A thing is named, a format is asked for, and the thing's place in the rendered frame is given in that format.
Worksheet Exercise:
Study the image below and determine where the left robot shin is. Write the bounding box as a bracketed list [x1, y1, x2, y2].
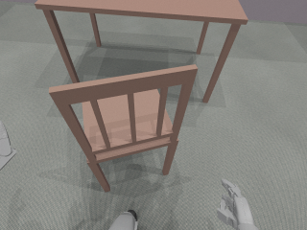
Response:
[122, 212, 133, 216]

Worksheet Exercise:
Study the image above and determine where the robot left hand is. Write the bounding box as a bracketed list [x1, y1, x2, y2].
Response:
[0, 120, 17, 171]

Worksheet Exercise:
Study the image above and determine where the left robot thigh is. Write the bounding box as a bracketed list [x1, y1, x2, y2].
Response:
[108, 215, 138, 230]

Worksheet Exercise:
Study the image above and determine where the robot right hand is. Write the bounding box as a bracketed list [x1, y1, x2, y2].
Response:
[217, 179, 255, 230]

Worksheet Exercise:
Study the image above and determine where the chair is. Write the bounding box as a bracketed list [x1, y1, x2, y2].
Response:
[49, 64, 199, 192]

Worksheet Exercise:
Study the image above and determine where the table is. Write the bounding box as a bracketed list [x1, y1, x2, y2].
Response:
[35, 0, 248, 104]

